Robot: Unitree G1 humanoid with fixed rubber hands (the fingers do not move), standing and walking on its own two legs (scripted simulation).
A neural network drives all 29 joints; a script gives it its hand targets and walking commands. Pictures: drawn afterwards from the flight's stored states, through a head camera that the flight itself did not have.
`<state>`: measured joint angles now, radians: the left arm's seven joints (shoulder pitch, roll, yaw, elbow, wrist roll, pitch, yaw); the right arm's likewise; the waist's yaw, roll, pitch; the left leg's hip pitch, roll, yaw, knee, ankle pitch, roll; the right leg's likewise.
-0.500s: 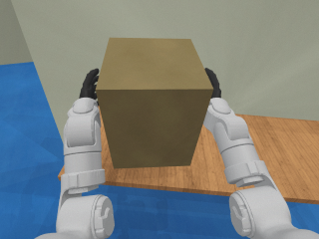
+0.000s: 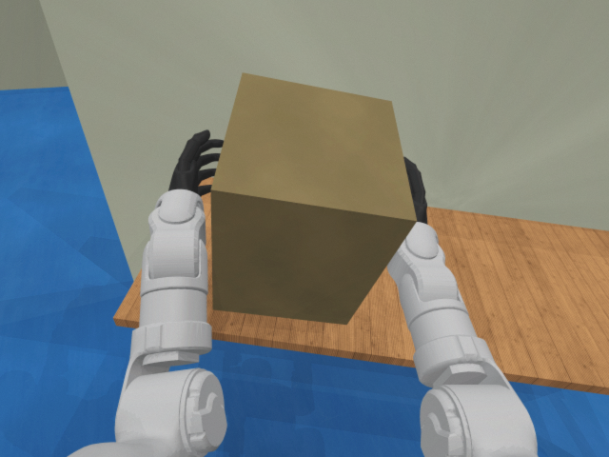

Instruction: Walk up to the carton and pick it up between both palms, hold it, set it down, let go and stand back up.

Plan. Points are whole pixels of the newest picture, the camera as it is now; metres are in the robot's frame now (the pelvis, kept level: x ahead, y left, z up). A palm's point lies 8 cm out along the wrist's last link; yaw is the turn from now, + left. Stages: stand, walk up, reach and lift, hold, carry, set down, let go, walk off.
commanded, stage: set down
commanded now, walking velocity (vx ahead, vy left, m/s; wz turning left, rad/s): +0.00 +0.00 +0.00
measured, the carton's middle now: (298, 209) +0.39 +0.01 +0.16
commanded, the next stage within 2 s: none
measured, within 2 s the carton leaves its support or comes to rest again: neither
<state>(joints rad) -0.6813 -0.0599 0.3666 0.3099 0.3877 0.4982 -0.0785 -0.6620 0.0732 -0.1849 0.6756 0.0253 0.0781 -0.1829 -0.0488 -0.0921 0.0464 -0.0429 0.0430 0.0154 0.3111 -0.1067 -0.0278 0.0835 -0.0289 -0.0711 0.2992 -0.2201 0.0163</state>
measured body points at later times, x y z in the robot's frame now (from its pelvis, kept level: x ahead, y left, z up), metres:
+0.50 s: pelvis +0.02 +0.00 +0.00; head +0.01 +0.04 +0.45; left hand +0.41 +0.16 +0.15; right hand +0.41 -0.13 +0.15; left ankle +0.05 +0.14 -0.75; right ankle -0.02 -0.12 -0.75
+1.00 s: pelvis +0.02 +0.00 +0.00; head +0.02 +0.03 +0.45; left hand +0.43 +0.15 +0.12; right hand +0.41 -0.14 +0.12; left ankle +0.05 +0.14 -0.75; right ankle -0.02 -0.12 -0.75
